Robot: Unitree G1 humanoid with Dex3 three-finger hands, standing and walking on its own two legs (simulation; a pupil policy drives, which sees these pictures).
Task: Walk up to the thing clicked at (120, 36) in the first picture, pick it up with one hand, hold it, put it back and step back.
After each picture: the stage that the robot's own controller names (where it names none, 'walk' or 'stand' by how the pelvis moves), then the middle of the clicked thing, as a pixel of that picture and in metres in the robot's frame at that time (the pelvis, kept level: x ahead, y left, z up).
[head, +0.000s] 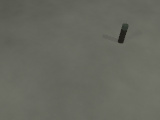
stand; (122, 33) +1.48 -0.49 -0.65
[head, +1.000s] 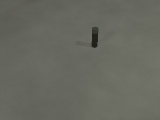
walk; (94, 37) +1.42 -0.04 -0.62
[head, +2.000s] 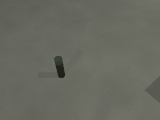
walk; (60, 67) +0.91 +0.25 -0.64
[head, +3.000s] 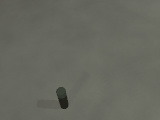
walk; (62, 98) +0.58 +0.20 -0.64
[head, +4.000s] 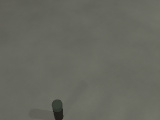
stand; (58, 111) +0.47 +0.15 -0.64
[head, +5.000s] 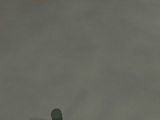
stand; out of the picture +0.44 +0.16 -0.64
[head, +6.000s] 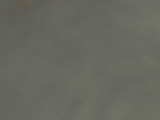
stand; out of the picture +0.36 +0.20 -0.65
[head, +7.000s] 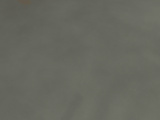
stand; out of the picture +0.35 +0.19 -0.66
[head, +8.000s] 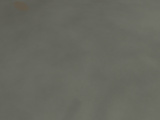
stand; out of the picture +0.34 +0.20 -0.66
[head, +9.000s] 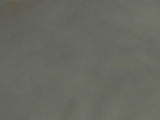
stand; out of the picture +0.34 +0.21 -0.66
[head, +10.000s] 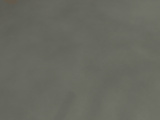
stand; out of the picture +0.35 +0.22 -0.66
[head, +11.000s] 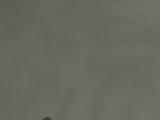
stand; out of the picture +0.35 +0.23 -0.65
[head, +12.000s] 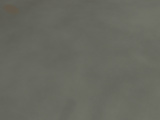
stand; out of the picture +0.34 +0.23 -0.66
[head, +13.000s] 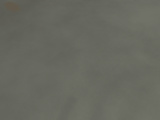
stand; out of the picture +0.36 +0.22 -0.66
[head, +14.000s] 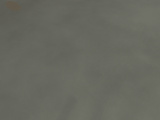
stand; out of the picture +0.35 +0.22 -0.66
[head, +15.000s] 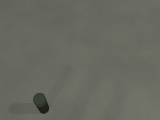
go down; (42, 104) +0.40 +0.21 -0.55
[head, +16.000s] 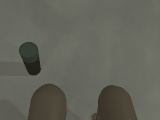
go down; (31, 61) +0.45 +0.22 -0.27
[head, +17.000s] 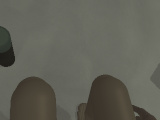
close in; (2, 50) +0.44 +0.25 -0.21
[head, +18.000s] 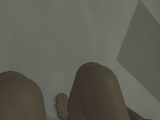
close; out of the picture +0.43 +0.27 -0.16
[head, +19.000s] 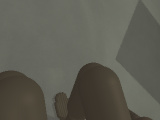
lift; out of the picture +0.42 +0.28 -0.16
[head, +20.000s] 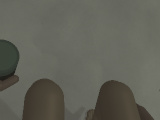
lift; (2, 67) +0.33 +0.26 -0.05
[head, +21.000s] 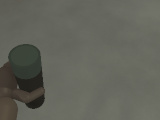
hold; (30, 82) +0.32 +0.17 +0.08
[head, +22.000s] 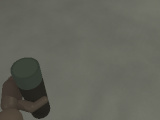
hold; (34, 92) +0.30 +0.16 +0.03
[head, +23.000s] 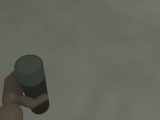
hold; (35, 89) +0.31 +0.16 +0.02
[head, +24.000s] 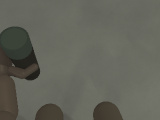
crouch; (24, 59) +0.41 +0.18 -0.04
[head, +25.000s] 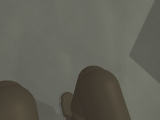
lower; out of the picture +0.46 +0.26 -0.16
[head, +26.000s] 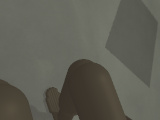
lower; out of the picture +0.46 +0.28 -0.17
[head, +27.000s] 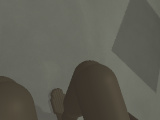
lower; out of the picture +0.45 +0.29 -0.17
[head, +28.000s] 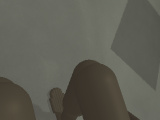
lower; out of the picture +0.45 +0.29 -0.17
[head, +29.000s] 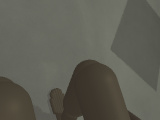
rest; out of the picture +0.44 +0.29 -0.17
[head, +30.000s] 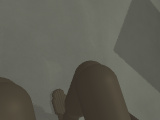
open; out of the picture +0.45 +0.27 -0.17
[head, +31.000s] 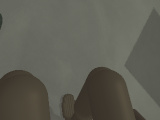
stand; out of the picture +0.44 +0.25 -0.19
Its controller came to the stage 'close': yes
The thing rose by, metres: 0.69
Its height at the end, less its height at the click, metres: +0.00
